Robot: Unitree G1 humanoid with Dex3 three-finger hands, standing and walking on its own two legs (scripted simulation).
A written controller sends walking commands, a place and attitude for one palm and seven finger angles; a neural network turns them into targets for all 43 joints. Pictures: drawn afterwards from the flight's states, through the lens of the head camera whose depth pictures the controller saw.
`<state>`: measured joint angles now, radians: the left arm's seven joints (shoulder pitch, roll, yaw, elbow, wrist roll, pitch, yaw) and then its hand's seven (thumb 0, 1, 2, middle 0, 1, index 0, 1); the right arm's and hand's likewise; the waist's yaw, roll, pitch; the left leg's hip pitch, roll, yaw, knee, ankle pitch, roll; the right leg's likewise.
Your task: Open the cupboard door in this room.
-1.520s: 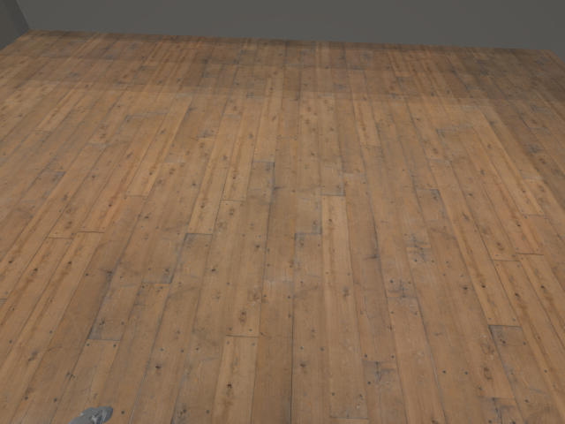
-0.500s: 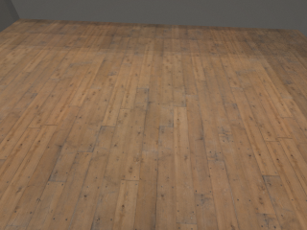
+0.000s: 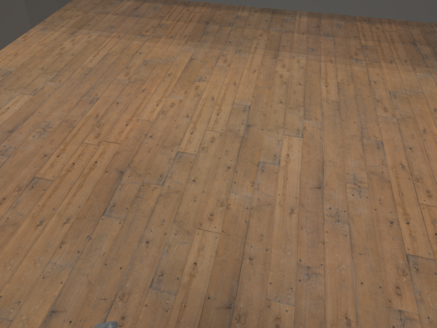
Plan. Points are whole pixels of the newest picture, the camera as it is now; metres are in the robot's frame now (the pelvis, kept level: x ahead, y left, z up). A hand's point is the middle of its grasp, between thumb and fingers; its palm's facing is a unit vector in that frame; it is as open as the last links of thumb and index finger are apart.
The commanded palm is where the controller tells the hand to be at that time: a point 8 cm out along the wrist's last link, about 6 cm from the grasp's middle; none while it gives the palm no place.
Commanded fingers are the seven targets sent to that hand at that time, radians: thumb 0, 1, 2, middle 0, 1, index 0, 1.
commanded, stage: turn or walk to find it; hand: left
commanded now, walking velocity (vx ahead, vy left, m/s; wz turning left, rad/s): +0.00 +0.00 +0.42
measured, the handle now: out of the picture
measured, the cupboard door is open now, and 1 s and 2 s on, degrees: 0 0 0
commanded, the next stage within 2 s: none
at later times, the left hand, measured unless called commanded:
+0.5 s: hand out of the picture -0.08 +0.24 -0.19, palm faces +0.29 -0.93 -0.24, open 7.3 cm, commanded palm none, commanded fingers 0.00 0.90 0.90 -0.20 -0.30 -0.20 -0.30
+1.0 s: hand out of the picture -0.08 +0.20 -0.14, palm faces +0.46 -0.85 -0.26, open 7.3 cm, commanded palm none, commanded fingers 0.00 0.90 0.90 -0.20 -0.30 -0.20 -0.30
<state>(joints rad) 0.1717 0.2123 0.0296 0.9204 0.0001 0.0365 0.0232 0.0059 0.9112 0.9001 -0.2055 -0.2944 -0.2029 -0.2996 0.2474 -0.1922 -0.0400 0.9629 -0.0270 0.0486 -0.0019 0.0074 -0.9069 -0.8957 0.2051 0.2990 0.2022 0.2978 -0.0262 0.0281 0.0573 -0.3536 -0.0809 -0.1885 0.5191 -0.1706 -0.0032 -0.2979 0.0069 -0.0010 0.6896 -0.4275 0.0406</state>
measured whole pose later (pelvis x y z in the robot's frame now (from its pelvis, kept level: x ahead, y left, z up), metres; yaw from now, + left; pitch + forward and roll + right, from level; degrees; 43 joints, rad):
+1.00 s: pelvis -0.07 -0.01 +0.00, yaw +27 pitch -2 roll +1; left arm 0.22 0.17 0.03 0.90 0.02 0.02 0.02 0.00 0.91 0.90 -0.21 -0.29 -0.20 -0.30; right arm 0.24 -0.24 -0.09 0.98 -0.03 0.08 0.02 0.01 -0.91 -0.90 0.20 0.30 0.20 0.30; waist -0.02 0.03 0.05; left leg -0.48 -0.02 -0.02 1.12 -0.38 -0.03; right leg -0.22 -0.06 -0.13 0.52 -0.27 -0.02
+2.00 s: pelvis -0.13 -0.02 +0.01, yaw +53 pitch -1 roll +2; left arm 0.23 0.17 0.03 0.93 0.03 0.01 0.02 0.00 0.91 0.90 -0.21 -0.29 -0.21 -0.30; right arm 0.23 -0.25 -0.08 1.00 -0.02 0.09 0.02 0.01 -0.91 -0.90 0.20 0.30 0.19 0.30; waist -0.01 0.01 0.07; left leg -0.42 0.03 0.00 0.98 -0.42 -0.06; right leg -0.19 -0.10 -0.18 0.50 -0.29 -0.01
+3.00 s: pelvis -0.17 -0.04 +0.00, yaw +77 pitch +0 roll +0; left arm 0.28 0.20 0.04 1.00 0.02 0.01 0.02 0.00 0.91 0.90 -0.21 -0.29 -0.21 -0.30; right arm 0.18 -0.23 -0.05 1.01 -0.02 0.05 0.01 0.01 -0.91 -0.90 0.20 0.30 0.19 0.30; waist 0.03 -0.01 0.06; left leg -0.23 0.03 0.05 0.58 -0.30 -0.04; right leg -0.24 -0.12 -0.23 0.56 -0.30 0.00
